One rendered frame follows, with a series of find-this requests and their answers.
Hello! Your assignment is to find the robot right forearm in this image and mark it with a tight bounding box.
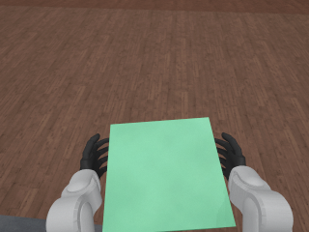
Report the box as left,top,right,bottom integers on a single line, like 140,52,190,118
228,165,294,232

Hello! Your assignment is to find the robot left forearm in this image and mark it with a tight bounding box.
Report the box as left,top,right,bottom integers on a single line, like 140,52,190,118
45,169,102,232

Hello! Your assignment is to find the left robot hand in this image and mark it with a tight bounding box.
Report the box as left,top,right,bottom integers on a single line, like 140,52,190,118
79,133,110,180

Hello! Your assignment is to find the right robot hand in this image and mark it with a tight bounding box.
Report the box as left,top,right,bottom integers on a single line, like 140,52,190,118
214,132,246,182

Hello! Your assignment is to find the carton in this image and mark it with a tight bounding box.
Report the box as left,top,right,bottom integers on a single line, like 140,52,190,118
102,117,236,232

